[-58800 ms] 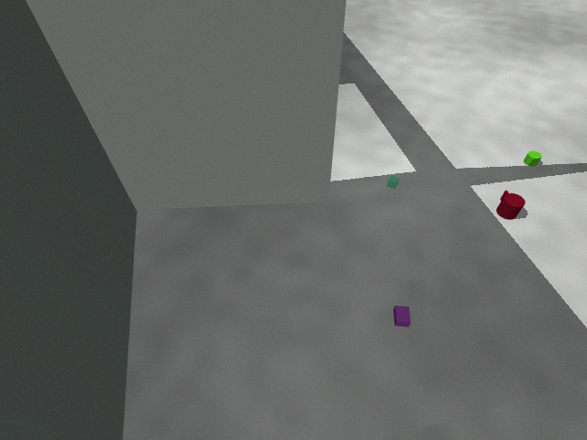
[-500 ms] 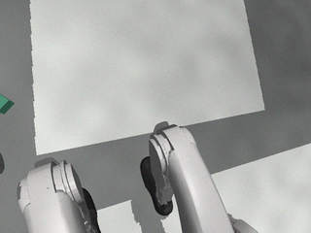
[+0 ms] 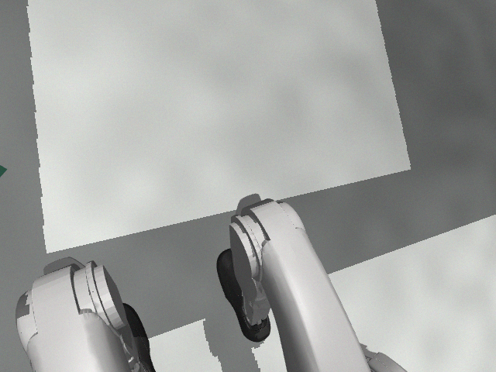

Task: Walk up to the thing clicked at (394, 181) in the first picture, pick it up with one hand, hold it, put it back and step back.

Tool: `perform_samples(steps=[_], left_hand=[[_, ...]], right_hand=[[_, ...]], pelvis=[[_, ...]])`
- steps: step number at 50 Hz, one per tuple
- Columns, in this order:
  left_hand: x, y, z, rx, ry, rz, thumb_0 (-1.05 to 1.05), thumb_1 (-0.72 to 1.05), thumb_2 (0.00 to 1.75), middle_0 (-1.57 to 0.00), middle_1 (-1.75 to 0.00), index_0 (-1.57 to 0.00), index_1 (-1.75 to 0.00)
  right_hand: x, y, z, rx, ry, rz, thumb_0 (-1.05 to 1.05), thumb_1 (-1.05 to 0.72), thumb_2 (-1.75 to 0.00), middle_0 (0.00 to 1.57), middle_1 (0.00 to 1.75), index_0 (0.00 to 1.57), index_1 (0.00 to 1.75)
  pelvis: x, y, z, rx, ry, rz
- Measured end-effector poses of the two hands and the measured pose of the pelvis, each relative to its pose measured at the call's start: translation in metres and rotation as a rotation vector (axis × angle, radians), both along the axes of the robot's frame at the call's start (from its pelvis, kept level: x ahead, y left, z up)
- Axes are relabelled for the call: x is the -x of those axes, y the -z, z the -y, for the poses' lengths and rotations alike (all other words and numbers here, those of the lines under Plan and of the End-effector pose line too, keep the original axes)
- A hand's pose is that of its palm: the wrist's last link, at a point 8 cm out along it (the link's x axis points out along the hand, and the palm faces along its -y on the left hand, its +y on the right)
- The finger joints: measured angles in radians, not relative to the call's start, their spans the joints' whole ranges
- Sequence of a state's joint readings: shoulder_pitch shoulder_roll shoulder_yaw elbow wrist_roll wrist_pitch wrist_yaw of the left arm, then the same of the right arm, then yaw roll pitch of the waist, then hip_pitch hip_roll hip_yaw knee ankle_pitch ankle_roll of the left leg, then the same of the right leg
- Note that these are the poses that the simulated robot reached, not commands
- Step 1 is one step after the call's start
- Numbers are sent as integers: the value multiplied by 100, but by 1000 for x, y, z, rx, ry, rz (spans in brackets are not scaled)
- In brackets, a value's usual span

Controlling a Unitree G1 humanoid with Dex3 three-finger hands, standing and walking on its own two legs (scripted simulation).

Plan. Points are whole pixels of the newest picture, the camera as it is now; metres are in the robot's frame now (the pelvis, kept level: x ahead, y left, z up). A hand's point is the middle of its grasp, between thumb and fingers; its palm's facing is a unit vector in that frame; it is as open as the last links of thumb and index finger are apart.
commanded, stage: rise first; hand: left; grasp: from above
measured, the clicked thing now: out of the picture +0.49 +0.31 -0.30
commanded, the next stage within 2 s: none
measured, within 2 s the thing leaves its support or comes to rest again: neither
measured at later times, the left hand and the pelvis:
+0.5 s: hand out of the picture +0.46 +0.34 -0.18, palm faces -0.27 -0.32 -0.91, open 13.9 cm; pelvis +0.00 +0.00 +0.00, yaw +0 degrees
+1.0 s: hand out of the picture +0.46 +0.34 -0.19, palm faces -0.28 -0.32 -0.90, open 13.8 cm; pelvis +0.00 +0.00 +0.00, yaw +0 degrees
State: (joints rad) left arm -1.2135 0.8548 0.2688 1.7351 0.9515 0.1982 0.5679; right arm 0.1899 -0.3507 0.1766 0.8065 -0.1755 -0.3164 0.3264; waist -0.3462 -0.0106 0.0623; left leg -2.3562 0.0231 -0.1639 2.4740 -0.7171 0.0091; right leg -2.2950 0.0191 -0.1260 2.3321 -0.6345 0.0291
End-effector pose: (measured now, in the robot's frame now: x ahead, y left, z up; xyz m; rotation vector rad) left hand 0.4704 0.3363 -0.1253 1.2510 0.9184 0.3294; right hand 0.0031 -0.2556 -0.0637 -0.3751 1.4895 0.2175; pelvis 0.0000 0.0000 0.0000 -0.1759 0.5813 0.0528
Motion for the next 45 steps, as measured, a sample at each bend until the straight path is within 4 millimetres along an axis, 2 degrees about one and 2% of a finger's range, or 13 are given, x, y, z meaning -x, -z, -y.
perform_samples(steps=[22, 32, 45], left_hand=[[4, 0, -4, -2, -17, -9, 0, -53, 96, -13, -108, -14, -107], [5, 5, -5, 5, -15, -11, 0, -51, 95, -15, -107, -15, -106], [2, 1, -1, -2, -7, -10, 0, -51, 95, -15, -106, -15, -106]], right_hand=[[-8, 1, -1, -9, -11, 14, 0, -93, -91, 20, 30, 20, 30], [-2, -1, 1, 1, -13, -2, 0, -92, -91, 20, 30, 20, 30], [-2, -3, -1, -4, 6, 0, 0, -92, -91, 20, 30, 20, 30]], pelvis=[[-1, -2, 1, -4, -4, -6], [0, -1, 0, -3, -3, 1], [-2, -3, 0, 0, -2, -11]])
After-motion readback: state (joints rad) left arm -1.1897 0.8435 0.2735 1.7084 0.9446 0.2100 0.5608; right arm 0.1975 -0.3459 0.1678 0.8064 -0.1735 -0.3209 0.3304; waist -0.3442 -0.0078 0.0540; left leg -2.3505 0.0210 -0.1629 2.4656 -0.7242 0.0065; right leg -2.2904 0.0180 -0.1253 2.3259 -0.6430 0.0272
